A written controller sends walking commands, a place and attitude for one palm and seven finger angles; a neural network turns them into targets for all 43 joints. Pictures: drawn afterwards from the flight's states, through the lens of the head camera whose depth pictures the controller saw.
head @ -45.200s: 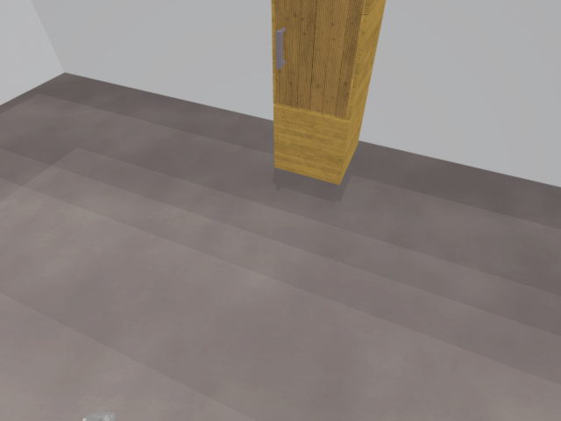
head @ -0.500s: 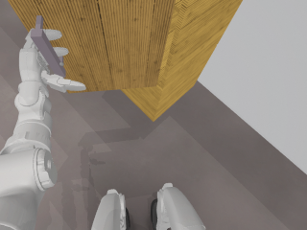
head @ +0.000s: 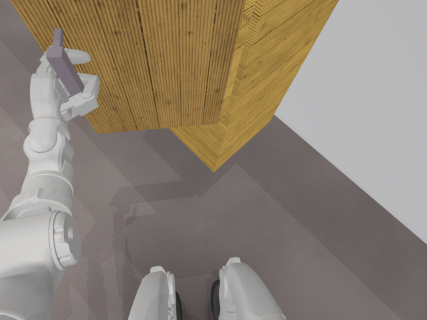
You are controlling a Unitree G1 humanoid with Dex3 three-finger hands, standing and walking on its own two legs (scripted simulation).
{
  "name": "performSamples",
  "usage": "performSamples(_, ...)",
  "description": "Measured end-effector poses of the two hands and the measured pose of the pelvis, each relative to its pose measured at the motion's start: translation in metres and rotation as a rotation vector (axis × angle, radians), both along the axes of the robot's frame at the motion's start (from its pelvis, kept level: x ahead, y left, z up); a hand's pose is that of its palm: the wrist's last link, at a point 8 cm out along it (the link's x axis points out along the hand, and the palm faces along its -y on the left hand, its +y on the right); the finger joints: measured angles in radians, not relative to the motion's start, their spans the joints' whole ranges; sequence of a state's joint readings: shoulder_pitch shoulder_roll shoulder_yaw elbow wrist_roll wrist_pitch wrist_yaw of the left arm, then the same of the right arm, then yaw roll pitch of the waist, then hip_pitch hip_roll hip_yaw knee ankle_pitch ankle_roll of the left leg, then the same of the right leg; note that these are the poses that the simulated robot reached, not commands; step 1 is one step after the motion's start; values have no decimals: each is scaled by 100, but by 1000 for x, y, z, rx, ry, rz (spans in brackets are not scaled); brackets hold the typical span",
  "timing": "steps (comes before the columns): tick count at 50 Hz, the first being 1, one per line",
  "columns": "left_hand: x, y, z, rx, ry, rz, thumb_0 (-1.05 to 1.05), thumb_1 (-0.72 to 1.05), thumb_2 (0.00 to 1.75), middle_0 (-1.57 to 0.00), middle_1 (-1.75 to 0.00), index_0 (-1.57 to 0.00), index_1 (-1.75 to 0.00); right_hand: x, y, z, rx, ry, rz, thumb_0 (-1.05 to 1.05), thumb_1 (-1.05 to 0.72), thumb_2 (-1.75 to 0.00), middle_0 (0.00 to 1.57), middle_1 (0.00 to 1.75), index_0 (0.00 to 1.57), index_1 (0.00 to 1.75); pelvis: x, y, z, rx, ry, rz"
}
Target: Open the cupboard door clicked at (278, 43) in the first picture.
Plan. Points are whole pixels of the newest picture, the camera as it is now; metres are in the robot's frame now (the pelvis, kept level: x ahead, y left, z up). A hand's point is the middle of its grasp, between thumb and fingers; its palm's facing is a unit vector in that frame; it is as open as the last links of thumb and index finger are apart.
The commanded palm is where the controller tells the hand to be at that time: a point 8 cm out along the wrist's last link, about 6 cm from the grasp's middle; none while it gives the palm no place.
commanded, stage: close the thumb around the handle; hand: left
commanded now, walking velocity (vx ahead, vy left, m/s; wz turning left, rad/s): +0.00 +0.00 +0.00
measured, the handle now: (74, 74) +0.56 +0.21 +0.04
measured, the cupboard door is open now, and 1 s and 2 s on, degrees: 54 89 100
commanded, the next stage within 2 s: pull the door open along its arc in 0.14 s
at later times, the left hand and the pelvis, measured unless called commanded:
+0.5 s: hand (89, 100) +0.50 +0.18 +0.04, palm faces +0.07 -1.00 -0.02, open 5.6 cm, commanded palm +0.44 +0.22 +0.04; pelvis +0.01 +0.01 +0.01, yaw -1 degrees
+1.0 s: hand (144, 177) +0.35 +0.09 +0.05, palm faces +0.39 -0.92 +0.02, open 6.3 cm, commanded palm +0.27 +0.15 +0.04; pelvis +0.03 -0.01 +0.02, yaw +1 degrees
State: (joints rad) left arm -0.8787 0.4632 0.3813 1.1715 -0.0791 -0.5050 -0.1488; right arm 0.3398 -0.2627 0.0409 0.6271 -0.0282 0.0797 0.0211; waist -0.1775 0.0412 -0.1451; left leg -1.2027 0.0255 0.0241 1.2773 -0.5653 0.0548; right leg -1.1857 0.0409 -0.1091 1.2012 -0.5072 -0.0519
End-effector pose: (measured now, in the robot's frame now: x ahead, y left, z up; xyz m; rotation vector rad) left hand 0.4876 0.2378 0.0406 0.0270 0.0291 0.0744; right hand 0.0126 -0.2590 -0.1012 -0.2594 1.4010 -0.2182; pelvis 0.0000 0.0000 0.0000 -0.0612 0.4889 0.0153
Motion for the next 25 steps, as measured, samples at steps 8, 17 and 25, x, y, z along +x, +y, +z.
performSamples(8, -1, 0, 1, -7, -8, -3, 1, 76, 84, -39, -134, -37, -134, 1, 2, 1, 0, -2, -6, 0, -91, -89, 20, 30, 20, 30, 1, 2, 1, -1, -3, -2)
performSamples(17, -1, 0, 1, -6, -9, 0, 1, 76, 83, -39, -135, -36, -135, 1, 4, 1, -1, -1, -6, 0, -91, -89, 21, 30, 20, 30, 1, 4, 1, -1, -3, -3)
performSamples(25, -14, -3, 1, -9, -10, -2, 1, 77, 80, -38, -135, -35, -135, 7, 8, 5, 21, -21, -29, 0, -91, -89, 20, 30, 20, 30, 6, 6, 7, 5, -14, -17)
